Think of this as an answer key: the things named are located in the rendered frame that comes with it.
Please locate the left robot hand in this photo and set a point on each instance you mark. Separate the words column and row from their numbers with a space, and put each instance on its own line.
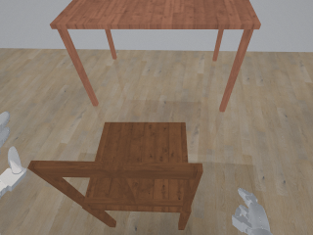
column 13, row 175

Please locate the table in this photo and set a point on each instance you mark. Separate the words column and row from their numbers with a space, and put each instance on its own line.
column 158, row 14

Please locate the right robot hand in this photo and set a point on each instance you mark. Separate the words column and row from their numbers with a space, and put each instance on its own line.
column 253, row 217

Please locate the chair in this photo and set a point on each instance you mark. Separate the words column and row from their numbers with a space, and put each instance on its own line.
column 139, row 167

